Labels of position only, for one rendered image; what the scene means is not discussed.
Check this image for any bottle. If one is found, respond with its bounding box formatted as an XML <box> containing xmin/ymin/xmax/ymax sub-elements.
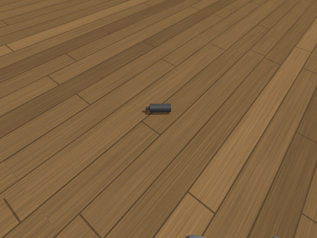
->
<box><xmin>146</xmin><ymin>104</ymin><xmax>171</xmax><ymax>112</ymax></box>

